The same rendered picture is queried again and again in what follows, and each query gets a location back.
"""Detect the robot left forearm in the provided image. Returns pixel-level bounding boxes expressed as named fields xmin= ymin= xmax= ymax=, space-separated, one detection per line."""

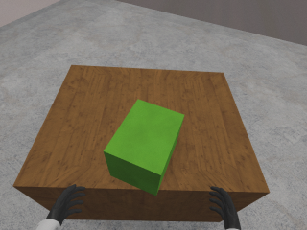
xmin=35 ymin=218 xmax=60 ymax=230

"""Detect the left robot hand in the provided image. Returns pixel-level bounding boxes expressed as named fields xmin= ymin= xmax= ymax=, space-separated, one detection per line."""
xmin=46 ymin=184 xmax=85 ymax=226

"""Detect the carton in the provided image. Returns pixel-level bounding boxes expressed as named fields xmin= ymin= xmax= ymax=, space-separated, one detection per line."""
xmin=104 ymin=99 xmax=185 ymax=196

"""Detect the pedestal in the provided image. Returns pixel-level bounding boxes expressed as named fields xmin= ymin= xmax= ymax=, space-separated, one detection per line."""
xmin=12 ymin=65 xmax=270 ymax=222

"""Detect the right robot hand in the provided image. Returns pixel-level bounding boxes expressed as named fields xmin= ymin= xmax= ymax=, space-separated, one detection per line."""
xmin=209 ymin=186 xmax=242 ymax=230

